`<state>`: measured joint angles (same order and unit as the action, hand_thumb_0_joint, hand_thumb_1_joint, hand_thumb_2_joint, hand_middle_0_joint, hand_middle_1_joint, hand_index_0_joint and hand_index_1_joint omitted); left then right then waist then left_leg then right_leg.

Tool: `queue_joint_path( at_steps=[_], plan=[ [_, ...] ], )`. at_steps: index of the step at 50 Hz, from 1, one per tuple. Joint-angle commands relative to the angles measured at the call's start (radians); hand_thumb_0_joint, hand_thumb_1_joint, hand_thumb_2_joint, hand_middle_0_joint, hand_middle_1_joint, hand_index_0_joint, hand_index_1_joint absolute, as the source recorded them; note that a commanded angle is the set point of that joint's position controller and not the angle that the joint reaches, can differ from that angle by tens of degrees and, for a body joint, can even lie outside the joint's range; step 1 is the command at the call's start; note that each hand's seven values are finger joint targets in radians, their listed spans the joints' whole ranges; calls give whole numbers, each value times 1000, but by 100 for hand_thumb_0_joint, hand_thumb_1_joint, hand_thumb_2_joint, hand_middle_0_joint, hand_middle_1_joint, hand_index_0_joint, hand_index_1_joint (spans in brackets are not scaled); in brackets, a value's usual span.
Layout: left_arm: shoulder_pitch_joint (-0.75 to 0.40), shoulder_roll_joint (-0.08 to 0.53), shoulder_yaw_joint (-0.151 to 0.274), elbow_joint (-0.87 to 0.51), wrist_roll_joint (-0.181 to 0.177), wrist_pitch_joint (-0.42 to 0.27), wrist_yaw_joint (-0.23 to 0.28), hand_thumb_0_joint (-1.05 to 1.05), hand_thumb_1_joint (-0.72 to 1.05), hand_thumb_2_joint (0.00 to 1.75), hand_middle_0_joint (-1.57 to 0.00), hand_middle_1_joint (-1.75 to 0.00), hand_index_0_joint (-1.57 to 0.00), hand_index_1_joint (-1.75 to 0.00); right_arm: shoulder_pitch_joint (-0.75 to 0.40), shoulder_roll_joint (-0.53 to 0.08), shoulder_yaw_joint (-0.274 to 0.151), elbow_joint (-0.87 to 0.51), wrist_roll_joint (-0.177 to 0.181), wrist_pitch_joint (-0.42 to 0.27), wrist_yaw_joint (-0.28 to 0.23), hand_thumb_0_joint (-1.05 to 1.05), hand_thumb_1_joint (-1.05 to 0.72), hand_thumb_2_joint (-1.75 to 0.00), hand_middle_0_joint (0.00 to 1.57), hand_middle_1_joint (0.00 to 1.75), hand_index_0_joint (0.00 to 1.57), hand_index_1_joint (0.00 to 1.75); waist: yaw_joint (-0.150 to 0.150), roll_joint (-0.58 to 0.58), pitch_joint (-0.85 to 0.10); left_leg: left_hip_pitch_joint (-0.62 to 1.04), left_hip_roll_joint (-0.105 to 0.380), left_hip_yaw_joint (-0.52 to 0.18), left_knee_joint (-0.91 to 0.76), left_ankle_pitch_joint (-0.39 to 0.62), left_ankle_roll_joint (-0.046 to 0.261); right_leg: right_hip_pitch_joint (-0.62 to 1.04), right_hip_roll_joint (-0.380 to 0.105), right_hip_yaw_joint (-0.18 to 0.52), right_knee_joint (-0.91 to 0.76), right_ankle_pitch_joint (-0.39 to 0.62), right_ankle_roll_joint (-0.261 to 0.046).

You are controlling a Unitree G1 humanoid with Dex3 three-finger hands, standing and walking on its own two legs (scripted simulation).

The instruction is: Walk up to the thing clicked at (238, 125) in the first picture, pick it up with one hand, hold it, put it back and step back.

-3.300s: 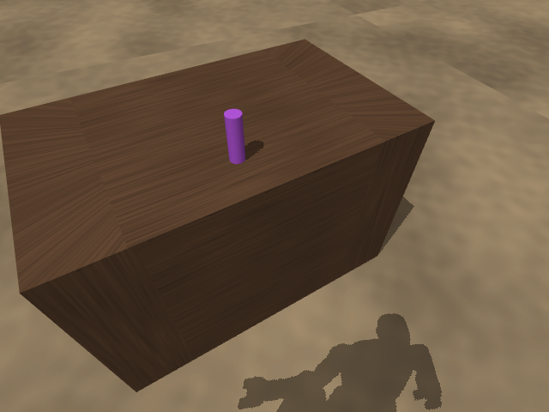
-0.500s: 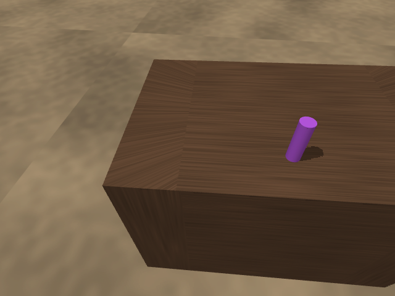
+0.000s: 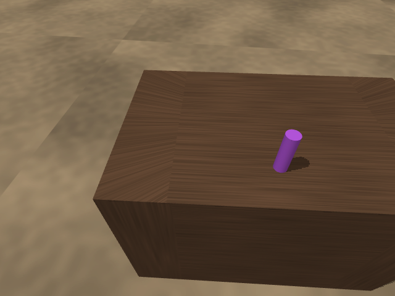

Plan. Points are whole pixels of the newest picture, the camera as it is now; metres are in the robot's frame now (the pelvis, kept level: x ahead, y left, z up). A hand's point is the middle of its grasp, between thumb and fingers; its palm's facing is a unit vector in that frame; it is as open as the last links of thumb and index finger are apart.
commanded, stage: walk up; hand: right
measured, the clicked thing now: (286, 152) +0.50 -0.23 -0.01
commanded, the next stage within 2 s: stand in 0.58 s
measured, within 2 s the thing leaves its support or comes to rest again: neither
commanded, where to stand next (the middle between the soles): +0.07 +0.01 m, yaw -3 degrees
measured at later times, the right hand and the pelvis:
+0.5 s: hand out of the picture +0.08 -0.26 -0.15, palm faces +0.03 +0.94 -0.33, open 7.3 cm; pelvis +0.00 +0.00 +0.00, yaw -1 degrees
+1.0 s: hand out of the picture +0.08 -0.26 -0.15, palm faces +0.02 +0.94 -0.33, open 7.3 cm; pelvis +0.00 -0.01 +0.01, yaw -1 degrees
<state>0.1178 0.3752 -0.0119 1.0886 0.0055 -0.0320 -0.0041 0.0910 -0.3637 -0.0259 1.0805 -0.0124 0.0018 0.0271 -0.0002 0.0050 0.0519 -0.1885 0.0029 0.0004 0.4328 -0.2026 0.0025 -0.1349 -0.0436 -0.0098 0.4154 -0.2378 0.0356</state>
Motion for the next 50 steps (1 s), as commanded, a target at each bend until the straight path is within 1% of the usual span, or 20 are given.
queue_joint_path(
  at_steps=[1,7,17,19,23,27,28,29,30,32,34,36,39,41,42,43,45,48,49,50],
  plan=[
    [-50,221,52,-42,-1,-24,20,0,90,90,-20,-30,-20,-30,-54,-205,-38,-47,7,-23,-19,0,-90,-90,20,30,20,30,3,-6,-98,69,101,-94,-78,172,30,12,-89,83,-84,186,-60],
    [-70,217,53,-30,2,-20,21,0,90,90,-20,-30,-20,-30,-62,-204,-38,-31,4,-21,-21,0,-90,-90,20,30,20,30,4,-8,-95,90,107,-81,-100,193,26,23,-88,81,-96,206,-54],
    [-86,210,55,-15,9,-13,20,0,90,90,-20,-30,-20,-30,-66,-204,-43,-14,1,-19,-22,0,-90,-90,20,30,20,30,0,2,-73,86,111,-82,-138,110,23,12,-79,82,-114,136,-51],
    [-81,210,55,-17,10,-13,19,0,90,90,-20,-30,-20,-30,-66,-208,-44,-13,0,-19,-22,0,-90,-90,20,30,20,30,2,1,-79,85,111,-80,-144,95,27,18,-79,83,-113,137,-51],
    [-81,209,55,-13,11,-12,19,0,90,90,-20,-30,-20,-30,-62,-201,-42,-13,-1,-18,-21,0,-90,-90,20,30,20,30,0,0,-53,74,105,-79,-151,54,22,0,-76,88,-125,106,-49],
    [-72,209,56,-14,13,-13,19,0,90,90,-20,-30,-20,-30,-58,-201,-42,-12,-2,-18,-20,0,-90,-90,20,30,20,30,1,-3,-63,82,104,-78,-148,50,25,-1,-76,92,-131,100,-50],
    [-70,207,58,-11,13,-13,19,0,90,90,-20,-30,-20,-30,-53,-196,-42,-9,0,-18,-20,0,-90,-90,20,30,20,30,0,-8,-76,92,107,-77,-139,74,25,5,-76,91,-129,105,-52],
    [-79,203,51,-10,-1,-8,18,0,90,90,-20,-30,-20,-30,-65,-183,-30,-9,8,-26,-24,0,-90,-90,20,30,20,30,-10,-48,-47,86,125,-98,-162,163,19,-12,-82,88,-123,152,-49],
    [-74,191,50,-12,-3,-5,17,0,90,90,-20,-30,-20,-30,-67,-195,-31,-6,9,-31,-25,0,-90,-90,20,30,20,30,-1,-31,-65,104,133,-98,-156,221,17,9,-82,85,-122,176,-47],
    [-62,187,49,-14,-4,-5,16,0,90,90,-20,-30,-20,-30,-59,-210,-33,2,9,-34,-28,0,-90,-90,20,30,20,30,-1,-9,-102,128,136,-89,-136,276,19,36,-87,85,-117,223,-45],
    [-59,194,50,-13,-3,-4,15,0,90,90,-20,-30,-20,-30,-59,-200,-30,6,9,-35,-30,0,-90,-90,20,30,20,30,-5,-3,-122,145,135,-81,-134,299,14,48,-89,84,-114,250,-46],
    [-62,193,48,-13,-3,-1,14,0,90,90,-20,-30,-20,-30,-59,-197,-24,9,9,-36,-32,0,-90,-90,20,30,20,30,-6,19,-117,130,130,-77,-142,271,9,52,-88,85,-121,240,-44],
    [-63,198,49,-9,-1,1,14,0,90,90,-20,-30,-20,-30,-64,-191,-21,14,10,-32,-32,0,-90,-90,20,30,20,30,-8,7,-104,121,130,-80,-154,216,8,46,-90,86,-136,198,-45],
    [-63,198,49,-9,0,2,13,0,90,90,-20,-30,-20,-30,-64,-191,-21,15,9,-32,-33,0,-90,-90,20,30,20,30,-6,2,-106,125,132,-80,-155,222,9,44,-90,86,-136,198,-47],
    [-67,199,48,-9,0,2,13,0,90,90,-20,-30,-20,-30,-60,-186,-19,17,9,-32,-32,0,-90,-90,20,30,20,30,-9,-6,-84,108,129,-83,-161,201,4,39,-88,85,-143,175,-47],
    [-63,195,47,-11,1,1,13,0,90,90,-20,-30,-20,-30,-64,-194,-21,17,8,-31,-32,0,-90,-90,20,30,20,30,-6,-3,-87,113,130,-81,-157,197,6,34,-88,86,-147,172,-47],
    [-60,195,46,-7,1,1,12,0,90,90,-20,-30,-20,-30,-61,-189,-21,21,7,-29,-30,0,-90,-90,20,30,20,30,-8,-13,-64,109,128,-81,-165,155,3,11,-86,89,-158,123,-47],
    [-64,198,48,-13,1,1,11,0,90,90,-20,-30,-20,-30,-55,-192,-20,20,6,-30,-29,0,-90,-90,20,30,20,30,-11,6,-65,87,124,-80,-168,121,3,26,-91,95,-163,114,-49],
    [-57,193,47,-12,3,0,12,0,90,90,-20,-30,-20,-30,-71,-192,-20,19,6,-29,-28,0,-90,-90,20,30,20,30,-4,8,-57,93,125,-83,-165,122,4,12,-89,91,-166,114,-48],
    [-58,197,47,-9,3,1,11,0,90,90,-20,-30,-20,-30,-67,-186,-20,19,7,-29,-28,0,-90,-90,20,30,20,30,-10,-9,-45,92,122,-84,-170,97,2,-6,-87,94,-175,83,-47]
  ],
)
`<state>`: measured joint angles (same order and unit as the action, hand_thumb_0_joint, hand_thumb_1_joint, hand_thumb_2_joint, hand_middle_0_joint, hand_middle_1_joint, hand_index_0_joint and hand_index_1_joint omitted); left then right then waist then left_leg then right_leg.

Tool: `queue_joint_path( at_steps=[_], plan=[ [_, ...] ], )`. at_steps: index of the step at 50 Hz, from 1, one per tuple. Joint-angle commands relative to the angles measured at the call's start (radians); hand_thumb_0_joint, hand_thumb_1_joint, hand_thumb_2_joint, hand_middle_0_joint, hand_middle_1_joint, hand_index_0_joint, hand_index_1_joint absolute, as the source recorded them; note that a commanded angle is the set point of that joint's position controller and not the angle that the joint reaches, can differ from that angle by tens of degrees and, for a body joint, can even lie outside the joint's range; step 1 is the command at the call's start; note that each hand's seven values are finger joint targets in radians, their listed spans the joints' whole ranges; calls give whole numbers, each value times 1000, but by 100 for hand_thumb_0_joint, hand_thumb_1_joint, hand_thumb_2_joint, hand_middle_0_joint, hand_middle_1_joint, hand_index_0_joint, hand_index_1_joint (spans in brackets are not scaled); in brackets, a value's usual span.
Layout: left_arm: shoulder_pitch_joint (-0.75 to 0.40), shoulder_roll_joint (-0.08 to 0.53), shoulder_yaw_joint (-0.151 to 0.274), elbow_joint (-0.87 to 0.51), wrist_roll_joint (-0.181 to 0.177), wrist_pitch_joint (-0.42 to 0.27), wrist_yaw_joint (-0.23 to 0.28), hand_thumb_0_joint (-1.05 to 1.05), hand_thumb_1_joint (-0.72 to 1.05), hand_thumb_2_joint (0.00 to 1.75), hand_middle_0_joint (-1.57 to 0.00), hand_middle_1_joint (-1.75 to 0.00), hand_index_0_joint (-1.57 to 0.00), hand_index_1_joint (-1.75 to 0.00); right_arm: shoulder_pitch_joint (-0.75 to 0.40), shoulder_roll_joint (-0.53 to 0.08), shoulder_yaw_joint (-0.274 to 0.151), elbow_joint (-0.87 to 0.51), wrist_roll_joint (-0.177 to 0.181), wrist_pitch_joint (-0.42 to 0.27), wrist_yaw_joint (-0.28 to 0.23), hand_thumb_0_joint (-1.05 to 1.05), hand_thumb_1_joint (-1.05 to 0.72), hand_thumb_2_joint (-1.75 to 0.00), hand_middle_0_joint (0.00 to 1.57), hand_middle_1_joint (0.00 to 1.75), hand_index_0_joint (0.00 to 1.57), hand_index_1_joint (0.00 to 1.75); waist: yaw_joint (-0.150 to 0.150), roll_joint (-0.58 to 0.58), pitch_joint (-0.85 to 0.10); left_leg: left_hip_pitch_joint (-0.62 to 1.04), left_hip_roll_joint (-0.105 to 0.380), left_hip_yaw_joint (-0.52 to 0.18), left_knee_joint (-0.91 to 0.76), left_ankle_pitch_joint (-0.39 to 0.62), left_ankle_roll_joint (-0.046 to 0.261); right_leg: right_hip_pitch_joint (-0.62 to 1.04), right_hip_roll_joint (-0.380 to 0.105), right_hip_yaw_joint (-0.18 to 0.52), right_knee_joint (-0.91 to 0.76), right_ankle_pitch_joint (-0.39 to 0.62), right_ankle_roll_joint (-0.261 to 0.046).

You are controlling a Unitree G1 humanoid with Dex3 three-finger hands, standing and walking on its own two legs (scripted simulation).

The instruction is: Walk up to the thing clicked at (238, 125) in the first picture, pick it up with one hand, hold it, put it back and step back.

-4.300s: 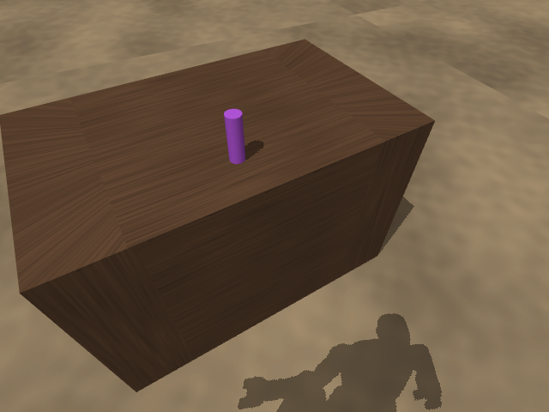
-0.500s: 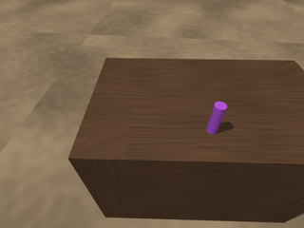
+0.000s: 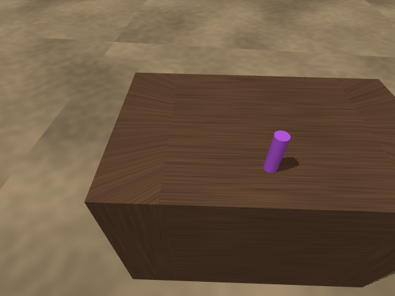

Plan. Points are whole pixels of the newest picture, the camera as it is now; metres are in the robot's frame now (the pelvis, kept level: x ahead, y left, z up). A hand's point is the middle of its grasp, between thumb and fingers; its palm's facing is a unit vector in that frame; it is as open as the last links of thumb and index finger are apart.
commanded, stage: stand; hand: right
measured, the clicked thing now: (275, 152) +0.51 -0.21 -0.02
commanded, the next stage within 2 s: rise first in 1.78 s
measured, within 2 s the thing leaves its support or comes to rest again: neither
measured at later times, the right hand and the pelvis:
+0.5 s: hand out of the picture +0.07 -0.26 -0.16, palm faces -0.02 +0.94 -0.33, open 7.3 cm; pelvis +0.00 +0.00 +0.00, yaw +0 degrees
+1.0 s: hand out of the picture +0.09 -0.26 -0.16, palm faces -0.02 +0.94 -0.34, open 7.3 cm; pelvis +0.01 -0.01 +0.00, yaw +0 degrees
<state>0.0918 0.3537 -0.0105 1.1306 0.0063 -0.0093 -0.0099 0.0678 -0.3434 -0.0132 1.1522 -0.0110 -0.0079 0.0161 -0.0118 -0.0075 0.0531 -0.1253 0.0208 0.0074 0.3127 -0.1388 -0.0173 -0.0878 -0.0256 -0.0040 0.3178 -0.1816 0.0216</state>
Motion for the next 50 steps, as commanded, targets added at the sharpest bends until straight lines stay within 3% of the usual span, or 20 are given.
queue_joint_path(
  at_steps=[1,5,13,18,25,27,33,36,40,46,50],
  plan=[
    [-29,219,47,-54,3,-22,16,0,90,90,-20,-30,-20,-30,-34,-212,-34,-52,4,-19,-16,0,-90,-90,20,30,20,30,2,8,-54,35,106,-91,-49,27,23,-52,-106,90,-77,18,-35],
    [-24,215,48,-57,2,-22,14,0,90,90,-20,-30,-20,-30,-32,-216,-35,-50,2,-20,-15,0,-90,-90,20,30,20,30,5,18,-42,21,102,-95,-54,-27,25,-69,-105,95,-85,-28,-35],
    [-24,223,49,-68,1,-25,15,0,90,90,-20,-30,-20,-30,-18,-213,-32,-56,2,-21,-15,0,-90,-90,20,30,20,30,2,7,-85,30,107,-94,-37,54,29,-33,-109,94,-71,56,-39],
    [-13,216,46,-63,0,-23,15,0,90,90,-20,-30,-20,-30,-13,-217,-30,-52,3,-21,-16,0,-90,-90,20,30,20,30,6,3,-66,18,107,-96,-40,39,29,-35,-106,89,-72,33,-38],
    [-7,217,45,-63,-1,-21,15,0,90,90,-20,-30,-20,-30,-5,-216,-28,-51,4,-22,-19,0,-90,-90,20,30,20,30,7,6,-75,36,112,-95,-35,97,25,-33,-105,86,-56,73,-41],
    [-11,220,47,-64,0,-19,15,0,90,90,-20,-30,-20,-30,1,-216,-26,-49,4,-21,-20,0,-90,-90,20,30,20,30,8,13,-64,18,107,-95,-44,64,24,-35,-105,89,-61,55,-42],
    [-11,222,47,-66,2,-23,17,0,90,90,-20,-30,-20,-30,-8,-217,-26,-59,6,-24,-21,0,-90,-90,20,30,20,30,9,-3,-92,49,115,-91,-25,153,28,-10,-110,82,-46,147,-38],
    [-15,221,49,-65,1,-20,17,0,90,90,-20,-30,-20,-30,-2,-215,-26,-59,4,-21,-23,0,-90,-90,20,30,20,30,7,-1,-77,39,112,-89,-34,124,27,-17,-108,82,-52,117,-41],
    [-9,215,46,-68,3,-23,17,0,90,90,-20,-30,-20,-30,-11,-221,-28,-66,5,-22,-22,0,-90,-90,20,30,20,30,9,9,-96,64,115,-86,-18,161,27,-13,-111,80,-49,158,-37],
    [-20,218,46,-68,2,-22,19,0,90,90,-20,-30,-20,-30,-5,-215,-26,-64,5,-18,-21,0,-90,-90,20,30,20,30,4,0,-63,32,111,-87,-33,107,26,-19,-108,82,-65,109,-38],
    [-11,220,49,-69,1,-23,17,0,90,90,-20,-30,-20,-30,-13,-218,-25,-68,4,-22,-21,0,-90,-90,20,30,20,30,10,15,-88,51,115,-86,-29,137,27,-6,-111,85,-56,144,-40]
  ],
)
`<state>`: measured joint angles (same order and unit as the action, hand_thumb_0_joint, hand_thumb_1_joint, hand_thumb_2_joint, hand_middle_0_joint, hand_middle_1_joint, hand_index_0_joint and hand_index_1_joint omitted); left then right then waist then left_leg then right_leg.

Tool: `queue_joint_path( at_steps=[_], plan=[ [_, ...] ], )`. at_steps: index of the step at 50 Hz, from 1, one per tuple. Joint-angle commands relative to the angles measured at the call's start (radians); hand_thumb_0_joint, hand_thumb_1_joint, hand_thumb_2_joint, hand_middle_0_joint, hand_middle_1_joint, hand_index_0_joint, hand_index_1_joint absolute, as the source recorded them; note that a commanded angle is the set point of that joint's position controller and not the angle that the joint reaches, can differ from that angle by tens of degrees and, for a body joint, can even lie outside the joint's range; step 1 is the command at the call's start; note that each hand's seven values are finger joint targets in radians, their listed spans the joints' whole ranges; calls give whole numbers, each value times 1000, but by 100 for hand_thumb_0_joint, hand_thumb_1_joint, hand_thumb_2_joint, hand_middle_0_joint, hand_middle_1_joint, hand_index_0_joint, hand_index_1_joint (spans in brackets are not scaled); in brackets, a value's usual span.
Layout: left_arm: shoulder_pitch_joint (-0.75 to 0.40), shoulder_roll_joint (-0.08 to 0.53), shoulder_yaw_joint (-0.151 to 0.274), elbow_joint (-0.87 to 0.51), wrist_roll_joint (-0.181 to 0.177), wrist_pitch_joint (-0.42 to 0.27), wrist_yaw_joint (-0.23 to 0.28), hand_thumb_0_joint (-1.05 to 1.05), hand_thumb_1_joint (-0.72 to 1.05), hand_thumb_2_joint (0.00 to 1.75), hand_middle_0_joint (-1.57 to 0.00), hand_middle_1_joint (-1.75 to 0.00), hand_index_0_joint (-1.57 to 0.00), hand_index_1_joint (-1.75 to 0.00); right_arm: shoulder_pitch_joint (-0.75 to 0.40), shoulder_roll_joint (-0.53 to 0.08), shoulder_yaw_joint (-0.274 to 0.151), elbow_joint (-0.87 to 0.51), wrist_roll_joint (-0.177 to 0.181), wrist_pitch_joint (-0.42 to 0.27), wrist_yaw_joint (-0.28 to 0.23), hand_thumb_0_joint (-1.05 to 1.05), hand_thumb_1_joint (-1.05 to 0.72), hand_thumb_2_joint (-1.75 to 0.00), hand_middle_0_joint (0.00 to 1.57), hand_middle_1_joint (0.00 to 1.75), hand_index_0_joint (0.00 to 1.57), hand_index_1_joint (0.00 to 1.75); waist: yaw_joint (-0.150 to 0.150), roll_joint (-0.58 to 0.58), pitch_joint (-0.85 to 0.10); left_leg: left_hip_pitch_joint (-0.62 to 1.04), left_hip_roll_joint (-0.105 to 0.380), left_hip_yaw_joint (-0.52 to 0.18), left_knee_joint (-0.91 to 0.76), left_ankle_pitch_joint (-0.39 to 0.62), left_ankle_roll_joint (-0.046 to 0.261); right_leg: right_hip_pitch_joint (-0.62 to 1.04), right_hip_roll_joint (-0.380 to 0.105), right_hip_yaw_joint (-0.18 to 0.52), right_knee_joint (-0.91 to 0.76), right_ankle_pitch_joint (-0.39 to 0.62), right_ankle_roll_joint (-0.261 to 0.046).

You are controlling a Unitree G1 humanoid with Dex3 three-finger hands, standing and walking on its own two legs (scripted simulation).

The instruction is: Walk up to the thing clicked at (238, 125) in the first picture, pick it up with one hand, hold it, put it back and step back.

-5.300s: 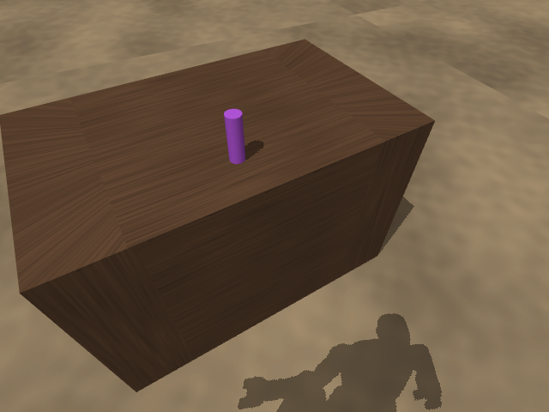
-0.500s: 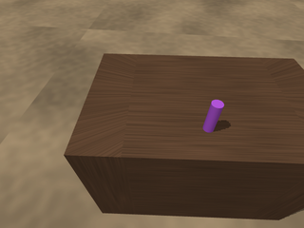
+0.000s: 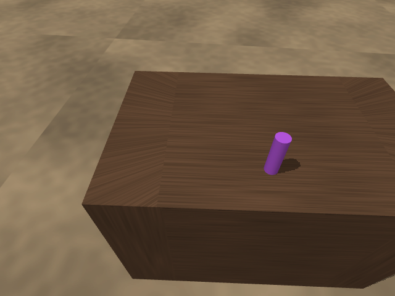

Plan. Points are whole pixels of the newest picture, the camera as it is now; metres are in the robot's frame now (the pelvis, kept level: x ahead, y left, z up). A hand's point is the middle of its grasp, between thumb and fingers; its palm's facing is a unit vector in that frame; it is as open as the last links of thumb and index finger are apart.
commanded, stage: stand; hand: right
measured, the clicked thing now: (276, 154) +0.50 -0.21 -0.02
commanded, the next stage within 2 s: rise first in 0.78 s
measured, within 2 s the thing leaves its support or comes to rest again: neither
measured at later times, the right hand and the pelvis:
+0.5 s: hand out of the picture +0.07 -0.25 -0.16, palm faces -0.02 +0.94 -0.34, open 7.3 cm; pelvis +0.00 +0.00 +0.00, yaw +0 degrees
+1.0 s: hand out of the picture +0.11 -0.24 -0.15, palm faces +0.09 +0.95 -0.32, open 8.3 cm; pelvis -0.01 +0.00 +0.00, yaw +0 degrees
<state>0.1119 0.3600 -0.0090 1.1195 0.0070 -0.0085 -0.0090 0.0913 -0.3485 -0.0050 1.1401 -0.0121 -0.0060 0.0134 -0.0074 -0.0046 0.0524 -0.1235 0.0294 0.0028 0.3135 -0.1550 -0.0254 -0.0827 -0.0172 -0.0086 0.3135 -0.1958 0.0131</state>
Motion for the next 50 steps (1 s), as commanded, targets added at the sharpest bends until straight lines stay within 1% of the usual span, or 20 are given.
queue_joint_path(
  at_steps=[1,2,4,12,17,19,27,29,30,32,36,40,43,44,45,46,47,48,49,50],
  plan=[
    [-33,210,46,-57,1,-24,17,0,90,90,-20,-30,-20,-30,-37,-209,-33,-57,6,-23,-18,0,-90,-90,20,30,20,30,5,9,-76,37,104,-82,-31,150,35,-11,-118,83,-55,154,-30],
    [-35,213,47,-56,0,-23,17,0,90,90,-20,-30,-20,-30,-26,-208,-31,-54,5,-22,-19,0,-90,-90,20,30,20,30,3,9,-71,32,101,-81,-39,120,33,-16,-118,90,-61,124,-29],
    [-32,213,48,-56,2,-21,17,0,90,90,-20,-30,-20,-30,-38,-210,-34,-58,5,-22,-19,0,-90,-90,20,30,20,30,4,8,-81,52,107,-85,-36,142,34,-25,-113,82,-52,123,-32],
    [-30,215,47,-61,1,-24,18,0,90,90,-20,-30,-20,-30,-27,-212,-34,-58,4,-23,-20,0,-90,-90,20,30,20,30,2,11,-99,62,108,-76,-21,181,36,-8,-120,86,-45,187,-33],
    [-24,209,45,-57,2,-20,18,0,90,90,-20,-30,-20,-30,-30,-212,-34,-57,5,-21,-21,0,-90,-90,20,30,20,30,7,5,-67,40,107,-83,-36,153,35,-22,-112,77,-52,138,-30],
    [-19,210,45,-55,1,-23,18,0,90,90,-20,-30,-20,-30,-23,-212,-33,-56,5,-20,-20,0,-90,-90,20,30,20,30,5,-3,-55,28,102,-81,-35,113,37,-22,-116,86,-67,112,-29],
    [-32,212,47,-63,2,-22,18,0,90,90,-20,-30,-20,-30,-18,-215,-35,-60,3,-22,-20,0,-90,-90,20,30,20,30,2,13,-79,38,106,-84,-33,140,38,-14,-119,86,-53,131,-34],
    [-22,214,47,-61,2,-21,16,0,90,90,-20,-30,-20,-30,-19,-215,-35,-60,4,-23,-21,0,-90,-90,20,30,20,30,6,16,-75,34,104,-84,-38,130,39,-12,-117,86,-53,121,-32],
    [-15,210,46,-60,2,-21,16,0,90,90,-20,-30,-20,-30,-31,-216,-36,-64,5,-23,-20,0,-90,-90,20,30,20,30,9,22,-81,46,108,-86,-32,150,41,-10,-116,81,-49,135,-32],
    [-27,215,48,-59,2,-22,17,0,90,90,-20,-30,-20,-30,-18,-207,-33,-63,6,-23,-20,0,-90,-90,20,30,20,30,2,-1,-74,44,106,-83,-35,137,40,-15,-119,85,-51,127,-33],
    [-16,209,46,-61,3,-21,16,0,90,90,-20,-30,-20,-30,-21,-217,-36,-61,5,-22,-20,0,-90,-90,20,30,20,30,8,9,-66,44,104,-85,-37,123,41,-26,-115,84,-57,112,-32],
    [-26,214,48,-58,1,-19,16,0,90,90,-20,-30,-20,-30,-16,-211,-34,-57,3,-21,-19,0,-90,-90,20,30,20,30,5,3,-36,15,98,-87,-50,74,36,-35,-113,87,-68,60,-33],
    [-17,215,49,-58,4,-20,17,0,90,90,-20,-30,-20,-30,-17,-214,-37,-63,4,-20,-18,0,-90,-90,20,30,20,30,4,5,-64,29,101,-87,-40,88,40,-25,-115,87,-66,75,-34],
    [-13,211,46,-59,4,-22,16,0,82,82,-12,-22,-12,-22,-18,-212,-36,-62,5,-21,-18,0,-82,-82,12,22,12,22,6,2,-66,39,103,-89,-39,107,38,-29,-114,84,-62,88,-34],
    [-364,50,38,-410,-85,-132,26,0,74,74,-4,-14,-4,-14,-369,-18,2,-413,85,-100,-30,0,-74,-74,7,14,6,14,25,-50,-90,-94,-29,33,66,21,29,-147,0,-12,35,39,-18],
    [-321,79,26,-445,-106,-152,49,0,66,66,-2,-6,-1,-6,-332,-65,0,-481,118,-145,-49,0,-66,-66,7,6,6,6,-13,17,-139,-18,-33,41,29,-32,31,-79,-3,-7,4,5,-17],
    [-247,148,61,-355,-102,-144,67,0,58,58,-2,-3,0,-5,-218,-181,-71,-347,107,-140,-71,0,-58,-58,6,4,6,4,-24,24,-72,-36,-30,39,9,-87,30,-120,4,-12,2,-42,-25],
    [-157,199,115,-287,-104,-127,72,0,50,50,-2,-3,0,-5,-155,-206,-104,-272,105,-124,-77,0,-50,-50,7,4,6,4,-1,39,-32,-77,-24,41,28,-83,22,-132,15,-25,24,-49,-27],
    [-111,203,159,-311,-102,-118,79,0,42,42,-2,-4,-1,-5,-154,-215,-140,-273,106,-120,-85,0,-42,-42,6,5,6,5,11,56,-120,-58,-22,42,48,-20,14,-116,19,-28,49,8,-31],
    [-82,162,134,-307,-98,-117,86,0,34,34,-2,-4,-1,-5,-139,-210,-146,-301,103,-129,-95,0,-34,-34,6,5,6,5,2,14,-178,-40,-17,41,66,41,18,-106,19,-25,60,74,-27]
  ],
)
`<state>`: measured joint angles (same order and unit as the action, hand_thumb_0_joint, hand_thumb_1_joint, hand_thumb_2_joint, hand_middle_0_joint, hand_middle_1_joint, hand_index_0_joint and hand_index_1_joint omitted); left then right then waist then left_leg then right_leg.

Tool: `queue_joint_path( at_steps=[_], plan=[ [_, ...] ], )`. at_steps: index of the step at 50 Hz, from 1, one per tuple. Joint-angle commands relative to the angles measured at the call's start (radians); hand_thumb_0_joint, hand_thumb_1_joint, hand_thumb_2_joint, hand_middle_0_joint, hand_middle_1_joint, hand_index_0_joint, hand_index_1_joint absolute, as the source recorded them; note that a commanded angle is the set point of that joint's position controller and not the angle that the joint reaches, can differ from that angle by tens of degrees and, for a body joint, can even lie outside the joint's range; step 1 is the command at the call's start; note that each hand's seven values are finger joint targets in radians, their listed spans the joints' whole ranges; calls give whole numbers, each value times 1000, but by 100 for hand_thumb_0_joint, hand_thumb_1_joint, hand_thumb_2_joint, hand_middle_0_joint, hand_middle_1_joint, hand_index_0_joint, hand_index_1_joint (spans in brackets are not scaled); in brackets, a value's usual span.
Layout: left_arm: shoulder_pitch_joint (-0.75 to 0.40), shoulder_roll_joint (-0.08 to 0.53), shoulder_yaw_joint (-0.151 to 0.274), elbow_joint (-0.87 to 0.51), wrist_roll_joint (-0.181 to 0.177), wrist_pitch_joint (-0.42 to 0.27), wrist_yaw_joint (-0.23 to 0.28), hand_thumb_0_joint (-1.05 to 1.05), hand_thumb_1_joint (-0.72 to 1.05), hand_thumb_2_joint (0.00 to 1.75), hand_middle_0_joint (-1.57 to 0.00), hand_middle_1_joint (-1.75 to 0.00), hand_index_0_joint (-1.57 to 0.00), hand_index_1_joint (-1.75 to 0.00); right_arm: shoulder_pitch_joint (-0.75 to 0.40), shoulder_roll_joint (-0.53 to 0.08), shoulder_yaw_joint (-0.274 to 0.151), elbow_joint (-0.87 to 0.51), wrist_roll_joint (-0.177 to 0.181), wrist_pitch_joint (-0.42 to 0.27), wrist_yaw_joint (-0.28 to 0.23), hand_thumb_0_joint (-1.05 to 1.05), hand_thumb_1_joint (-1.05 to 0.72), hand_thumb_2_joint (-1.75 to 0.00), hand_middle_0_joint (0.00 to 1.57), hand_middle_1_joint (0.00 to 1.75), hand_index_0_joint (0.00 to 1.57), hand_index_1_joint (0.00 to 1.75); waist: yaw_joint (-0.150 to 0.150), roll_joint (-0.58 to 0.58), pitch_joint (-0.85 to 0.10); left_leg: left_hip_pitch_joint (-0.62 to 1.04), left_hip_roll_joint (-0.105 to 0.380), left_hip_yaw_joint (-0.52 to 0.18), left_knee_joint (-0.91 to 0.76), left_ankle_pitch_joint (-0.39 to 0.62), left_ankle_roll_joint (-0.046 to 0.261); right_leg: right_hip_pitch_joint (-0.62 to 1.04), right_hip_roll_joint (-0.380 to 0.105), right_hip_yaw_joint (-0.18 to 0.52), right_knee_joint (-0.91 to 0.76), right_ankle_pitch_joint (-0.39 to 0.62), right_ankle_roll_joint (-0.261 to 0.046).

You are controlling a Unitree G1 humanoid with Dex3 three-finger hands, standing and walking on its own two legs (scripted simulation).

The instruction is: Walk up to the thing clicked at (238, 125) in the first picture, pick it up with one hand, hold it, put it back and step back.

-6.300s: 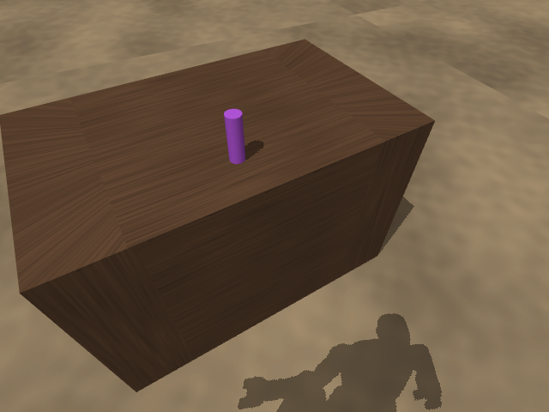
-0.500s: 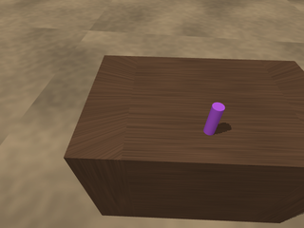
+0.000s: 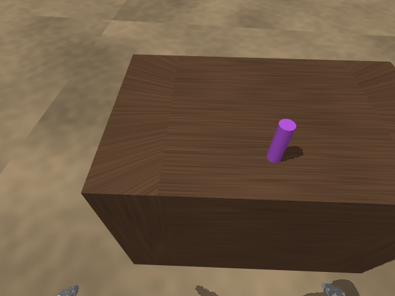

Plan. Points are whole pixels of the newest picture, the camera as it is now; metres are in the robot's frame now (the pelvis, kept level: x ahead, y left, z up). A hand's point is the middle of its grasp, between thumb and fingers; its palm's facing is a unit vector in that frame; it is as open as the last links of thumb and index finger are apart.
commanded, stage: rise first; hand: right
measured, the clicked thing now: (279, 142) +0.51 -0.21 -0.01
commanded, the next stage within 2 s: go down in 1.68 s
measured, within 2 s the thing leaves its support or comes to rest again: neither
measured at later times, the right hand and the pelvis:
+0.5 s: hand (328, 268) +0.20 -0.25 -0.05, palm faces +0.26 +0.90 -0.34, open 16.7 cm; pelvis +0.02 +0.00 +0.00, yaw -1 degrees
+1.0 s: hand (343, 260) +0.20 -0.24 +0.02, palm faces +0.28 +0.89 -0.36, open 17.5 cm; pelvis +0.02 +0.00 +0.00, yaw -1 degrees
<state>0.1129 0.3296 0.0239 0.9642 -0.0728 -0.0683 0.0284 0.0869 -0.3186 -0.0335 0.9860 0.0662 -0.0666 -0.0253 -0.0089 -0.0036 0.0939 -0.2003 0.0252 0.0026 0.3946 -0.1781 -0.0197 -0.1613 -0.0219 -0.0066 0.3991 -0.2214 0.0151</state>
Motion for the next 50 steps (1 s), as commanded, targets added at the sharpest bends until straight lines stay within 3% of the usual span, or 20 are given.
queue_joint_path(
  at_steps=[1,3,4,5,6,10,12,18,21,24,26,27,28,36,37,38,41,44,47,50],
  plan=[
    [-144,173,87,-169,-15,-67,53,0,27,26,-3,-4,-2,-5,-159,-229,-116,-193,18,-78,-62,0,-27,-26,6,4,6,4,-7,-23,-267,42,-12,36,3,86,20,-23,20,-27,-13,129,-22],
    [-61,190,142,-132,13,-59,58,0,24,22,-3,-4,-3,-4,-53,-241,-162,-202,-4,-66,-67,0,-18,-20,6,5,6,5,-15,-22,-274,42,-19,33,17,122,30,-40,21,-24,-9,170,-22],
    [-18,157,159,-109,31,-51,48,0,18,19,-4,-5,-4,-4,44,-230,-197,-211,-20,-55,-60,0,-16,-19,6,5,6,5,-27,-34,-276,42,-24,37,28,141,32,-55,23,-22,-5,189,-21],
    [32,119,152,-128,36,-45,44,0,13,17,-4,-5,-5,-4,107,-190,-184,-245,-21,-49,-54,0,-11,-18,6,5,6,5,-13,-39,-297,67,-26,36,18,179,29,-32,25,-28,-7,218,-22],
    [24,109,146,-166,36,-43,43,0,11,15,-4,-5,-6,-4,98,-216,-196,-318,-22,-48,-57,0,-5,-16,6,5,5,5,-17,-54,-317,86,-28,40,11,198,28,-17,25,-28,-12,236,-19],
    [-14,51,110,-267,27,-29,40,0,-13,9,-5,-5,-6,-4,68,-118,-144,-447,-5,-30,-46,0,17,-12,5,5,5,5,0,-19,-236,54,-30,47,-17,168,18,-58,22,-33,-22,189,-23],
    [-29,29,93,-337,25,-32,41,0,-24,8,-5,-5,-6,-4,69,-116,-145,-531,-4,-33,-46,0,27,-10,5,5,5,5,-8,-17,-215,48,-29,52,-24,135,21,-62,18,-31,-29,164,-21],
    [-35,118,141,-549,36,-58,70,0,-51,4,-6,-6,-7,-6,41,-167,-175,-762,-13,-52,-64,0,49,-6,4,6,5,6,0,5,-256,69,-23,51,-20,135,20,16,20,-22,-33,168,-25],
    [60,53,109,-535,40,-53,70,0,-52,4,-6,-6,-7,-6,120,-162,-196,-812,-17,-56,-68,0,52,-5,4,6,5,6,-10,-4,-231,87,-21,54,-12,169,21,30,22,-21,-30,208,-26],
    [47,60,129,-531,44,-51,70,0,-52,3,-6,-6,-7,-5,169,-162,-215,-866,-18,-51,-70,0,54,-5,4,6,4,6,-24,-25,-222,96,-21,59,0,208,21,33,20,-19,-26,262,-19],
    [97,-3,89,-487,46,-44,57,0,-52,3,-6,-6,-7,-6,231,-106,-185,-882,-18,-49,-59,0,56,-4,4,6,4,6,-18,-37,-180,86,-19,59,-4,217,20,18,21,-26,-23,265,-21],
    [124,1,96,-474,46,-42,53,0,-53,3,-6,-6,-6,-5,243,-91,-169,-909,-17,-48,-53,0,57,-4,4,6,4,6,-12,-35,-170,82,-23,63,-3,217,20,15,17,-25,-26,270,-19],
    [143,6,110,-450,44,-39,49,0,-52,3,-6,-6,-7,-5,251,-112,-195,-936,-17,-48,-50,0,57,-4,4,6,4,6,-16,-59,-170,75,-24,63,2,229,22,14,17,-27,-24,283,-17],
    [28,74,170,-498,53,-47,45,0,-54,4,-6,-6,-6,-6,256,-133,-233,-1071,-17,-68,-36,0,57,-4,4,6,5,6,-17,-7,-175,90,-22,65,-2,206,16,33,14,-19,-24,263,-19],
    [21,59,155,-503,53,-48,44,0,-53,4,-6,-6,-6,-6,256,-149,-255,-1094,-16,-74,-37,0,57,-4,4,6,5,6,-34,-5,-177,97,-19,63,-4,198,16,34,18,-20,-21,254,-20],
    [8,45,138,-534,54,-53,45,0,-54,4,-6,-6,-6,-6,249,-124,-225,-1120,-17,-79,-37,0,57,-4,4,6,5,6,-24,8,-187,104,-19,63,-6,199,15,34,18,-21,-22,251,-22],
    [42,11,119,-505,57,-51,42,0,-54,4,-6,-6,-6,-6,300,-103,-212,-1133,-20,-89,-33,0,58,-4,4,6,5,6,-33,1,-166,103,-20,65,-4,191,18,25,17,-23,-24,248,-22],
    [61,21,127,-525,57,-49,42,0,-55,5,-6,-6,-6,-6,325,-128,-243,-1155,-23,-100,-31,0,57,-4,4,6,5,6,-35,1,-179,112,-16,65,-8,183,17,29,23,-26,-25,239,-22],
    [74,74,189,-512,58,-52,46,0,-55,5,-6,-6,-5,-6,312,-156,-283,-1177,-18,-108,-30,0,56,-4,4,6,5,6,-26,-16,-155,95,-15,66,-16,151,15,21,25,-26,-31,204,-22],
    [72,29,154,-510,53,-56,37,0,-55,5,-6,-6,-5,-6,331,-132,-263,-1215,-16,-119,-23,0,56,-4,4,6,5,6,-38,-37,-131,86,-13,65,-22,124,18,12,29,-27,-39,177,-22]
  ],
)
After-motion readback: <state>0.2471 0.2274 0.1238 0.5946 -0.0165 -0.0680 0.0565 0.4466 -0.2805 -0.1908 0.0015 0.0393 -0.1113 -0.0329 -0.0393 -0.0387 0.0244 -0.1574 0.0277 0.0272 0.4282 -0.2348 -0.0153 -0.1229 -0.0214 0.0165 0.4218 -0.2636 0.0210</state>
